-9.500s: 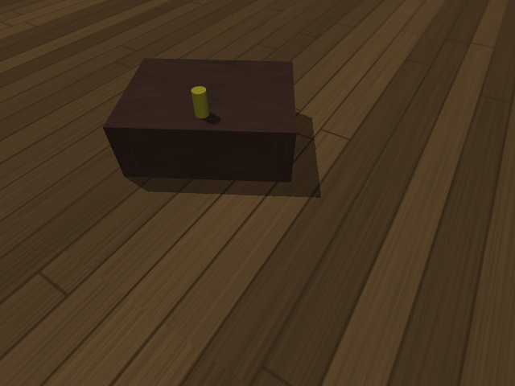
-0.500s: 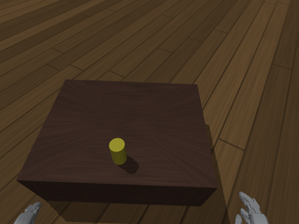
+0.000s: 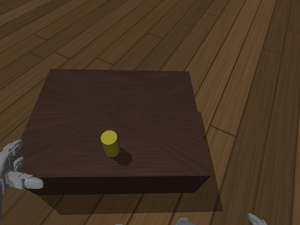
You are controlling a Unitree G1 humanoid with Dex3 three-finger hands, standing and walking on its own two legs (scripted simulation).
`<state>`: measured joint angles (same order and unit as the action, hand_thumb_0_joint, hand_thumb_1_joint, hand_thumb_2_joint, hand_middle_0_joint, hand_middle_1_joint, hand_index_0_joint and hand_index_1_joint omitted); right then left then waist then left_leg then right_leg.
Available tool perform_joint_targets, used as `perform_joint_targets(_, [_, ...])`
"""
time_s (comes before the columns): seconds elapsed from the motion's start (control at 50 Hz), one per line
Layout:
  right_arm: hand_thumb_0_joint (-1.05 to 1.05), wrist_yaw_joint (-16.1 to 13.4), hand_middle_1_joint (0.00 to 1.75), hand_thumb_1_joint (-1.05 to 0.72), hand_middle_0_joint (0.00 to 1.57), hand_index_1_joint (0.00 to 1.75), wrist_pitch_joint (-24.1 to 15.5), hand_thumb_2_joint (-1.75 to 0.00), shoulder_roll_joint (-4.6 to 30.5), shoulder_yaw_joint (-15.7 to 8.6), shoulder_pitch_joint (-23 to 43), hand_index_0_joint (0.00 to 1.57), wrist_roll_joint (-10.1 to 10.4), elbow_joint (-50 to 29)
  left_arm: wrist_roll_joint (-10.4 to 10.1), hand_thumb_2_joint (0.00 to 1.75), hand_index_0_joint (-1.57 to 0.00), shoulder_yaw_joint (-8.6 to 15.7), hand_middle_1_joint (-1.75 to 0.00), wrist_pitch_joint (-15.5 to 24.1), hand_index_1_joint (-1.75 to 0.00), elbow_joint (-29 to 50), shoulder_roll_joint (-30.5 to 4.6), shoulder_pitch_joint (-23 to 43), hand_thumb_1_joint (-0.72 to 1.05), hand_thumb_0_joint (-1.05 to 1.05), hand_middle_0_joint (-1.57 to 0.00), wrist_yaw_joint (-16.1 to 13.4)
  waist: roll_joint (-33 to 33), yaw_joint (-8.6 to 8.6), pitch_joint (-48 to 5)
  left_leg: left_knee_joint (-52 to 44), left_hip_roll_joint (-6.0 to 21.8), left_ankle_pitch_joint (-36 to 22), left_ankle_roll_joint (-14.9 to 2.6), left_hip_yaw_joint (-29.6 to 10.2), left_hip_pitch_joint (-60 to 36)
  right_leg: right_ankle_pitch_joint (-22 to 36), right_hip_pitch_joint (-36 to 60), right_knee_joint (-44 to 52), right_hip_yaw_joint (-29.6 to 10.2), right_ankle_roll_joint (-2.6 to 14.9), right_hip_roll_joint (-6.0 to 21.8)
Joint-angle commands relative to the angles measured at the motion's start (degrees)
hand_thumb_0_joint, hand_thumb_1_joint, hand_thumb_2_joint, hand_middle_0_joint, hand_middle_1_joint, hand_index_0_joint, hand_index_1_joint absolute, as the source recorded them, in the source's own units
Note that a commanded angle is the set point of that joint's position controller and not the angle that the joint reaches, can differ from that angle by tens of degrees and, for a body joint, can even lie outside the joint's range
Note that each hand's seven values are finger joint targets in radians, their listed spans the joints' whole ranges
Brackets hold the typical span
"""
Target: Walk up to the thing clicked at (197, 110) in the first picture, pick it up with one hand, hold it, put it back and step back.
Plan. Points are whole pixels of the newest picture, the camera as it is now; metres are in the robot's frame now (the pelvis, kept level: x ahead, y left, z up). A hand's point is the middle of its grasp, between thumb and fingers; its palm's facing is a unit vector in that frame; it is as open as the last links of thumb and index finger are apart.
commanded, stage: go down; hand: left
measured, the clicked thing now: (110, 144) +0.50 +0.17 -0.32
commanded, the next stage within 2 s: none
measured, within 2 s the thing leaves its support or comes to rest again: neither
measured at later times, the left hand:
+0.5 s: hand (28, 150) +0.34 +0.33 -0.02, palm faces +0.15 -0.98 -0.16, open 17.4 cm
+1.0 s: hand (27, 138) +0.38 +0.35 -0.03, palm faces +0.15 -0.98 -0.11, open 17.4 cm
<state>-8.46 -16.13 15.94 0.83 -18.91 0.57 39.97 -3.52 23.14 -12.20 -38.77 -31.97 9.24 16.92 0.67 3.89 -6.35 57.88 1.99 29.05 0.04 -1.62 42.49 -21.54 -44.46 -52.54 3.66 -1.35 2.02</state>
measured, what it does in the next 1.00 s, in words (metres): stands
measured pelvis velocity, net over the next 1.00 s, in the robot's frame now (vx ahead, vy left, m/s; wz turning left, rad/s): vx -0.02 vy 0.00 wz -0.01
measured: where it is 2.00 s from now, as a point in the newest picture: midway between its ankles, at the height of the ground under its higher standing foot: outside the picture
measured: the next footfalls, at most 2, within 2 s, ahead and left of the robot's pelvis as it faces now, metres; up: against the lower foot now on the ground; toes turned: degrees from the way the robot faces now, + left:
none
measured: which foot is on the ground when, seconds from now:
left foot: down 0.00-1.00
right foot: down 0.00-1.00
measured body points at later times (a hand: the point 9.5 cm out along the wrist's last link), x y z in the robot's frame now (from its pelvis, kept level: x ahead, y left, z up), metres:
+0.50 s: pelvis -0.02 -0.01 -0.02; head +0.09 +0.02 +0.42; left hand +0.33 +0.39 -0.01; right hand +0.06 -0.28 -0.11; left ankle -0.01 +0.11 -0.68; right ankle +0.04 -0.14 -0.68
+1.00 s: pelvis -0.02 +0.00 -0.03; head +0.12 +0.03 +0.40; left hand +0.36 +0.40 -0.02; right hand +0.04 -0.28 -0.13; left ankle -0.01 +0.11 -0.68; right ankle +0.04 -0.14 -0.68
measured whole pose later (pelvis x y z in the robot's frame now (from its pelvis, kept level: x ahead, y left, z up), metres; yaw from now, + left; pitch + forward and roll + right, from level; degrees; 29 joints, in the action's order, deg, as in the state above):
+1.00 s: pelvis -0.02 +0.00 -0.03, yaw -1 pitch +21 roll -3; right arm -6.1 -9.7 17.4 3.4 -19.0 -2.0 39.7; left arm -2.6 34.4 11.3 -66.1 -43.9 32.8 28.4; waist -1.0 5.9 -5.2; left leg 66.3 2.2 30.5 0.2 -2.2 57.4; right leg -22.4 -59.1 -60.2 3.8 -1.0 1.9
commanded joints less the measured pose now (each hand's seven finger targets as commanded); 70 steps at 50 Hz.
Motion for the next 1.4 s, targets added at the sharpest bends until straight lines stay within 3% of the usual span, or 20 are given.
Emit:
perform_joint_targets(0.0, [0.0, -0.1, 0.3, -0.91, 0.2, 0.3, -2.2, -0.9, 9.5, -4.3, -2.3, 0.2, -0.3, -6.2, -0.2, 0.03, -0.06, 5.5, -0.03, 8.1, -0.05, 6.2, -15.8, 7.6, -0.61, 0.0, -0.08, 2.8, 5.9, -2.82, -16.3, -8.3, -1.1, -24.3, 0.35, -0.5, -6.2, 14.6, 12.3, 3.5, -0.2, 2.93, -2.1])
perform_joint_targets(0.1, [0.0, 0.2, 0.3, -0.9, 0.2, 0.3, -0.7, -0.9, 10.3, -5.0, -3.8, 0.2, -0.7, -5.8, 0.4, 0.05, -0.05, 7.0, -0.03, 12.0, -0.04, 8.1, -18.3, 11.5, -0.6, 0.0, -0.07, 2.3, 6.7, -2.47, -17.2, -8.0, -0.4, -27.2, 0.68, -1.2, -8.2, 14.9, 9.9, 2.5, -0.1, 3.15, -2.3])
perform_joint_targets(0.18, [0.0, 0.1, 0.3, -0.9, 0.2, 0.3, 0.2, -0.9, 10.5, -4.8, -3.6, 0.2, -0.9, -5.6, 0.8, 0.06, -0.05, 7.7, -0.02, 14.6, -0.04, 8.3, -20.0, 17.2, -0.55, 0.0, -0.07, 1.3, 8.7, -1.68, -16.0, -8.8, -0.1, -23.6, 0.95, -1.7, -9.0, 11.6, 6.7, 2.4, -0.4, 3.24, -2.3])
perform_joint_targets(0.28, [0.0, -0.1, 0.3, -0.89, 0.2, 0.3, 0.9, -0.9, 10.9, -4.1, -4.8, 0.2, -1.4, -3.9, 0.4, 0.07, -0.04, 8.6, -0.02, 18.3, -0.03, -1.1, -21.8, 27.4, -0.5, 0.0, -0.05, 3.1, 7.5, 0.37, -13.3, -8.3, -0.2, -14.4, 0.31, -1.6, -4.8, 6.7, 3.8, 2.5, -1.0, 3.16, -1.9])
perform_joint_targets(0.32, [0.0, 0.1, 0.3, -0.89, 0.2, 0.3, 1.4, -0.9, 10.6, -3.8, -6.0, 0.2, -1.7, -2.6, 0.9, 0.06, -0.04, 7.5, -0.02, 19.1, -0.03, -6.1, -21.6, 28.3, -0.52, 0.0, -0.05, 4.6, 7.8, 0.58, -12.7, -7.9, -0.5, -12.1, 0.21, -1.0, -3.6, 5.3, 2.9, 2.7, -1.0, 3.13, -1.8])
perform_joint_targets(0.4, [0.0, 0.4, 0.3, -0.88, 0.2, 0.3, 1.8, -0.89, 11.0, -3.0, -5.0, 0.2, -1.9, -3.9, 0.9, 0.05, -0.05, 9.3, -0.03, 20.6, -0.04, -13.4, -25.3, 29.1, -0.53, 0.0, -0.06, 6.8, 5.7, -0.26, -14.3, -6.8, -1.1, -8.1, -0.59, 0.1, 1.6, 3.0, 5.7, 3.2, -1.6, 2.7, -1.4])
perform_joint_targets(0.44, [0.0, 0.7, 0.3, -0.88, 0.2, 0.3, 2.0, -0.89, 11.2, -2.6, -5.5, 0.2, -1.9, -3.8, 0.4, 0.04, -0.06, 9.2, -0.03, 21.7, -0.04, -14.0, -25.8, 31.4, -0.54, 0.0, -0.07, 7.7, 6.5, -0.26, -15.7, -6.5, -0.9, -8.9, -0.27, -0.3, 1.3, 3.5, 4.4, 2.1, -1.2, 2.85, -1.5])
perform_joint_targets(0.56, [0.0, 0.8, 0.3, -0.89, 0.2, 0.3, 2.6, -0.9, 11.9, -1.9, -5.9, 0.2, -2.1, -4.4, -0.2, 0.04, -0.06, 13.3, -0.02, 25.6, -0.03, -14.0, -32.4, 36.7, -0.53, 0.0, -0.07, 8.9, 6.1, -0.21, -21.2, -3.5, -1.3, -11.5, -0.57, 0.4, 2.8, 5.8, 5.8, 0.8, -2.3, 2.76, -1.1])
perform_joint_targets(0.66, [0.0, 0.6, 0.3, -0.89, 0.2, 0.3, 3.2, -0.9, 11.9, -1.5, -6.7, 0.2, -2.4, -3.4, -0.3, 0.04, -0.05, 14.2, -0.01, 27.2, -0.02, -15.2, -33.9, 38.3, -0.48, 0.0, -0.07, 9.7, 7.5, 0.06, -22.9, -2.2, -1.5, -13.0, -0.52, 0.4, 3.2, 7.1, 5.3, -0.1, -2.9, 2.84, -0.9])
perform_joint_targets(0.7, [0.0, 0.6, 0.3, -0.89, 0.2, 0.3, 3.6, -0.9, 12.6, -1.4, -7.1, 0.2, -2.4, -3.1, -0.2, 0.05, -0.05, 15.1, 0.0, 27.4, -0.02, -15.5, -35.6, 37.5, -0.48, 0.0, -0.07, 10.0, 9.1, -0.23, -25.2, -1.5, -1.3, -17.7, -0.26, 0.0, 0.3, 9.9, 4.1, -1.0, -2.2, 3.12, -1.1])
perform_joint_targets(0.74, [0.0, 0.7, 0.3, -0.89, 0.2, 0.3, 3.9, -0.9, 12.9, -1.4, -7.4, 0.2, -2.5, -3.1, -0.4, 0.05, -0.05, 15.2, -0.01, 27.3, -0.02, -16.8, -34.9, 36.1, -0.5, 0.0, -0.07, 10.5, 10.2, -0.3, -25.6, -1.0, -0.9, -22.4, 0.12, -0.6, -1.7, 12.3, 2.3, -2.0, -1.5, 3.4, -1.2])
perform_joint_targets(0.82, [0.0, 0.9, 0.3, -0.9, 0.2, 0.3, 4.4, -0.9, 12.7, -1.4, -8.0, 0.2, -2.6, -3.0, -0.6, 0.05, -0.05, 14.7, -0.01, 26.8, -0.03, -18.2, -33.8, 35.3, -0.51, 0.0, -0.07, 11.3, 9.1, -0.1, -24.4, -0.3, -0.8, -24.6, 0.12, -1.0, -1.3, 13.4, 1.5, -2.1, -1.1, 3.36, -1.3])
perform_joint_targets(0.9, [0.0, 1.1, 0.3, -0.9, 0.2, 0.3, 4.7, -0.9, 12.5, -1.6, -7.9, 0.2, -2.3, -3.4, -0.8, 0.04, -0.05, 13.7, 0.0, 26.8, -0.02, -17.1, -32.8, 36.7, -0.53, 0.0, -0.07, 11.6, 8.1, 0.24, -22.5, -0.7, -0.8, -20.0, -0.09, -0.7, 1.3, 10.9, 1.4, -1.9, -1.3, 3.28, -1.5])
perform_joint_targets(0.94, [0.0, 1.0, 0.3, -0.9, 0.2, 0.3, 4.8, -0.9, 12.7, -1.7, -7.7, 0.2, -2.3, -3.6, -0.8, 0.04, -0.05, 14.5, -0.01, 27.1, -0.02, -16.4, -34.2, 37.5, -0.53, 0.0, -0.07, 11.5, 7.8, 0.33, -23.9, -0.1, -0.9, -20.0, -0.29, -0.5, 1.1, 11.0, 1.7, -1.9, -1.5, 3.18, -1.6])
perform_joint_targets(1.04, [0.0, 1.0, 0.3, -0.9, 0.2, 0.3, 4.8, -0.9, 12.6, -1.6, -8.1, 0.2, -2.4, -2.3, -1.2, 0.05, -0.04, 13.2, 0.0, 28.2, -0.02, -15.5, -32.8, 41.9, -0.52, 0.0, -0.06, 11.7, 10.1, 1.39, -22.9, 0.2, -0.4, -20.0, 0.26, -1.6, -1.5, 9.1, -4.1, -3.1, -0.8, 3.49, -1.8])
perform_joint_targets(1.1, [0.0, 1.1, 0.3, -0.89, 0.2, 0.3, 5.0, -0.9, 13.0, -1.4, -7.6, 0.2, -2.6, -2.7, -0.8, 0.05, -0.04, 14.2, 0.0, 28.5, -0.02, -15.7, -34.9, 42.2, -0.51, 0.0, -0.06, 11.4, 11.1, 0.78, -23.5, -0.1, -0.3, -20.1, 0.58, -2.1, -1.7, 8.6, -4.4, -3.7, -0.4, 3.69, -1.7])
perform_joint_targets(1.2, [0.0, 1.3, 0.3, -0.89, 0.2, 0.3, 5.2, -0.9, 12.9, -1.2, -7.3, 0.2, -2.6, -3.7, -0.8, 0.05, -0.04, 13.9, -0.01, 28.1, -0.02, -15.8, -34.4, 43.0, -0.5, 0.0, -0.06, 11.5, 11.3, 0.77, -24.5, -0.2, -0.3, -18.4, 0.6, -2.2, -0.5, 7.7, -3.7, -4.1, -0.5, 3.69, -1.7])
perform_joint_targets(1.24, [0.0, 1.4, 0.3, -0.89, 0.2, 0.3, 5.3, -0.9, 13.1, -1.0, -7.9, 0.2, -2.7, -3.2, -1.3, 0.06, -0.04, 13.0, -0.01, 27.9, -0.03, -17.3, -32.6, 42.5, -0.48, 0.0, -0.06, 12.1, 12.1, 1.27, -24.8, 0.6, 0.2, -22.7, 1.11, -3.2, -3.0, 8.8, -6.7, -5.0, 0.3, 3.79, -2.0])
perform_joint_targets(1.28, [0.0, 1.4, 0.3, -0.89, 0.2, 0.3, 5.4, -0.9, 13.5, -1.0, -7.8, 0.2, -2.8, -3.5, -1.2, 0.07, -0.03, 14.6, 0.0, 28.1, -0.02, -17.0, -35.0, 42.8, -0.46, 0.0, -0.06, 12.1, 11.7, 0.9, -26.3, 1.6, 0.2, -25.4, 1.03, -3.2, -3.1, 10.2, -6.7, -5.2, 0.3, 3.75, -1.9])
perform_joint_targets(1.38, [0.0, 1.8, 0.3, -0.89, 0.2, 0.3, 5.6, -0.9, 13.1, -0.6, -7.8, 0.2, -2.8, -3.6, -1.4, 0.06, -0.03, 15.0, -0.01, 29.0, -0.03, -17.6, -35.6, 44.7, -0.47, 0.0, -0.05, 12.3, 11.4, 1.36, -23.7, 1.4, 0.0, -20.0, 0.79, -3.2, 0.6, 7.7, -7.2, -5.8, -0.2, 3.72, -1.8])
